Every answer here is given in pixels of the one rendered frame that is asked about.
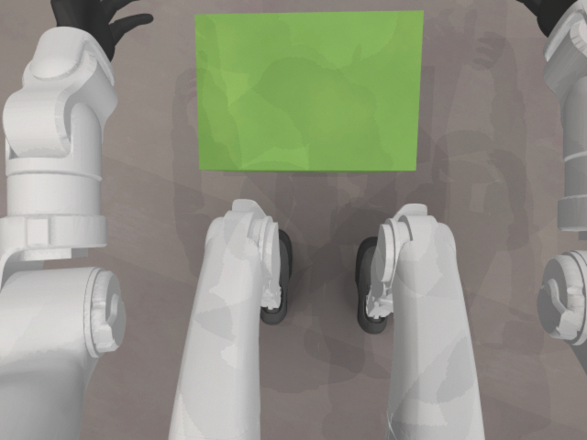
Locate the robot foot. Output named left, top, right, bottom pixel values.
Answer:
left=355, top=236, right=388, bottom=335
left=260, top=229, right=293, bottom=325

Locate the robot left foot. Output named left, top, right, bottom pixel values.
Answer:
left=260, top=229, right=293, bottom=325

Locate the right robot hand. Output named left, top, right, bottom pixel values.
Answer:
left=516, top=0, right=578, bottom=38

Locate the robot right foot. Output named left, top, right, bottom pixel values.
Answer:
left=355, top=236, right=388, bottom=335

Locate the robot right upper arm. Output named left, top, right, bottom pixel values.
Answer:
left=537, top=250, right=587, bottom=375

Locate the left robot forearm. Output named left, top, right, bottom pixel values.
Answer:
left=0, top=27, right=118, bottom=292

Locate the robot left upper arm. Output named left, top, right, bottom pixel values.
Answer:
left=0, top=267, right=127, bottom=440

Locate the right robot forearm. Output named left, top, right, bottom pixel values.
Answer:
left=543, top=0, right=587, bottom=241

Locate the left robot hand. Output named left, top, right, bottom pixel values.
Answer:
left=50, top=0, right=153, bottom=62

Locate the carton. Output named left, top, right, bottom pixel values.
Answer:
left=194, top=10, right=424, bottom=172

